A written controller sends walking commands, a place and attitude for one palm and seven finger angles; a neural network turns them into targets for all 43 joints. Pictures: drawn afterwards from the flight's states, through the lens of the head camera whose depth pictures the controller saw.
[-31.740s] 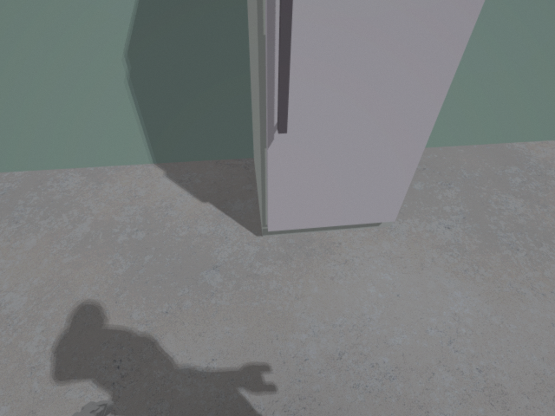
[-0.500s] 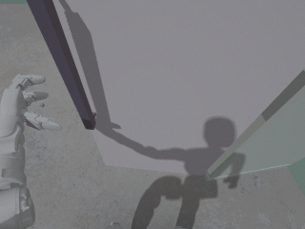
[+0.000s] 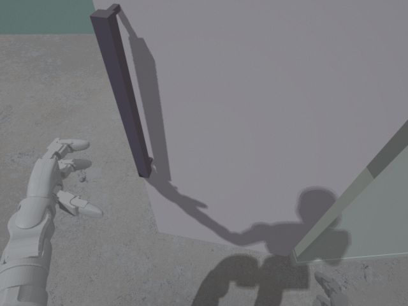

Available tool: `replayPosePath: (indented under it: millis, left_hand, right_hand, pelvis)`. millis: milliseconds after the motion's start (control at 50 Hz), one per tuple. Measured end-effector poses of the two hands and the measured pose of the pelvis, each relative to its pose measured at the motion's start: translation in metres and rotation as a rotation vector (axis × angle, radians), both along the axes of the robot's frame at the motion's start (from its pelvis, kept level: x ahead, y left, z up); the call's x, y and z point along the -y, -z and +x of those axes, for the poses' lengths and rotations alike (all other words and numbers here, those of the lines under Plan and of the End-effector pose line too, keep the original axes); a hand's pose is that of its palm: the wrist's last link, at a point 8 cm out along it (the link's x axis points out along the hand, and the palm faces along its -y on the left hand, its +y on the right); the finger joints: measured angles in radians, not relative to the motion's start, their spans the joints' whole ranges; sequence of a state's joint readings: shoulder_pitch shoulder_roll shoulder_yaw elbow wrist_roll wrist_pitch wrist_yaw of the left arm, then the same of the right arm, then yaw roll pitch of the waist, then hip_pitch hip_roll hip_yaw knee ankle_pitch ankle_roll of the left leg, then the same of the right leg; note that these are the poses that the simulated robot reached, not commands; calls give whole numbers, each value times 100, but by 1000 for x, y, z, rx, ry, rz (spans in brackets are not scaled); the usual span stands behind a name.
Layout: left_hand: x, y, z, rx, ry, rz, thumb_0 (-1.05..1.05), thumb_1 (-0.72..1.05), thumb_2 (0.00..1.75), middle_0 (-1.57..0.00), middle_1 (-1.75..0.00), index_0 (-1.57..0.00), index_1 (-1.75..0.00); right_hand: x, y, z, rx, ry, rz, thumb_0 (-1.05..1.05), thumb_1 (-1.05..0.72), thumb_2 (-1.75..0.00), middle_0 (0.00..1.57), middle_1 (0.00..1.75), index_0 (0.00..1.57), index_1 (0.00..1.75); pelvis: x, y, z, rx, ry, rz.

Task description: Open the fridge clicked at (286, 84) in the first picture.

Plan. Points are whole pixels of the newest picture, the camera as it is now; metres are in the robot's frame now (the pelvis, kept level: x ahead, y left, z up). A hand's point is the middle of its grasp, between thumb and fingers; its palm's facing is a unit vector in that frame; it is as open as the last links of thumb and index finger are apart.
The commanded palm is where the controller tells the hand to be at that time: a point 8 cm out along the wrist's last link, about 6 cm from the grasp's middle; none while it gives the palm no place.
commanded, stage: slip the hand off the handle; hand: left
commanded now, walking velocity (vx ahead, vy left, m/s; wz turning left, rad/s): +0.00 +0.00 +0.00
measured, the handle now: (134, 111) +0.49 +0.19 +0.11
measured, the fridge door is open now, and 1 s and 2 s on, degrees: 75 75 75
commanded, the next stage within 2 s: draw the hand back to the body in 0.26 s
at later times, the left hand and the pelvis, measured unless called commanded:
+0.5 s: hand (77, 183) +0.30 +0.25 +0.09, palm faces +0.08 -1.00 +0.00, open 14.7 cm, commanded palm +0.26 +0.31 +0.09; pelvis -0.01 -0.02 +0.00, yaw +0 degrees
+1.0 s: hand (34, 209) +0.23 +0.28 +0.13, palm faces +0.31 -0.93 -0.17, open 14.2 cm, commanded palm +0.19 +0.31 +0.14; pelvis -0.01 +0.00 +0.01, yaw +1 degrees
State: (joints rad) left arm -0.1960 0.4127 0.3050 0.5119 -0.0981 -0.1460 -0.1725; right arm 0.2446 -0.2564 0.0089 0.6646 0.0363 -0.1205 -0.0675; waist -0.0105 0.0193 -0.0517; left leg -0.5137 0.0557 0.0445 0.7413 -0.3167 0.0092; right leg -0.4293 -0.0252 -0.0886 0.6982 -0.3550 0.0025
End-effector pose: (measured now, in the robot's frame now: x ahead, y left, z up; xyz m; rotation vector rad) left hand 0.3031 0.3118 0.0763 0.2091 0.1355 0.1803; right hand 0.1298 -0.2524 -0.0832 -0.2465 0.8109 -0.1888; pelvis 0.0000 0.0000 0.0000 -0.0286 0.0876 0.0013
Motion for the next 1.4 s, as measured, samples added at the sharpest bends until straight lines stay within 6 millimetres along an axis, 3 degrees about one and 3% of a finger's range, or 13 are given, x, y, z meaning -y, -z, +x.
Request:
replayPosePath:
  millis: [120, 260, 420, 500, 560, 680, 780, 880, 1000, 1120, 1220, 1400]
  left_hand:
    - [-2, 2, -21, -24, -27, -2, -1, -55, 20, -25, -115, -25, -115]
    - [-8, -1, -46, 3, -48, 4, -1, -55, 20, -25, -115, -25, -115]
    - [2, -4, -33, 17, 1, -39, -2, -55, 20, -25, -115, -25, -115]
    - [9, -18, -25, 158, 105, -204, -2, -55, 20, -25, -115, -25, -115]
    - [5, -29, -25, 194, 162, -192, -2, -55, 20, -25, -115, -25, -115]
    - [-12, -28, -56, 107, 121, -186, -1, -55, 20, -25, -115, -25, -115]
    - [-8, -32, -85, 148, 89, -188, -1, -55, 20, -25, -115, -24, -115]
    - [-3, -42, -96, 194, 91, -171, -2, -53, 21, -25, -114, -24, -114]
    - [-8, -61, -106, 191, -118, 2, -1, -42, 27, -25, -107, -24, -107]
    - [-8, -68, -127, 177, -271, 103, -1, -23, 35, -24, -96, -24, -96]
    - [-6, -79, -133, 193, -318, 149, -1, -6, 44, -23, -86, -23, -86]
    - [10, -103, -124, 248, -283, 208, 0, 26, 59, -22, -67, -22, -67]
  right_hand:
    - [1, -7, 12, 61, -24, 6, 1, -91, -90, 20, 30, 20, 30]
    - [8, -5, 11, 64, -47, -7, 1, -91, -90, 20, 30, 20, 30]
    - [16, 3, -1, 35, -30, -20, 1, -91, -90, 20, 30, 20, 30]
    - [20, 0, -8, 45, 4, -31, 1, -90, -90, 20, 30, 20, 30]
    - [23, -5, -10, 78, 27, -35, 2, -90, -90, 20, 30, 20, 30]
    - [21, -15, -2, 163, 36, -15, 2, -91, -90, 20, 30, 20, 30]
    - [6, -22, 16, 207, -27, -19, 2, -91, -90, 20, 30, 20, 30]
    - [-14, -32, 34, 257, -88, -12, 2, -91, -90, 20, 30, 20, 30]
    - [-35, -44, 46, 290, -135, 8, 2, -90, -90, 20, 30, 20, 30]
    - [-44, -40, 45, 235, -151, 31, 1, -90, -90, 20, 30, 20, 30]
    - [-41, -33, 42, 172, -152, 30, 2, -90, -90, 21, 30, 20, 30]
    - [-24, -34, 48, 160, -108, 33, 2, -90, -90, 20, 30, 20, 30]
  pelvis:
    - [7, -1, -3, 16, 5, 9]
    - [14, 0, -6, 36, -10, 8]
    - [17, 1, -11, 30, -15, 9]
    - [18, 0, -8, 38, -1, 13]
    - [16, 0, -4, 43, 14, 17]
    - [9, -1, 0, 62, 22, 18]
    - [3, -3, -3, 83, 4, 9]
    - [1, -6, -9, 108, -13, 4]
    - [0, -15, -13, 144, -10, 6]
    - [-1, -23, -9, 165, 0, 13]
    - [-1, -26, -2, 187, 1, 18]
    - [6, -30, 10, 205, 16, 24]
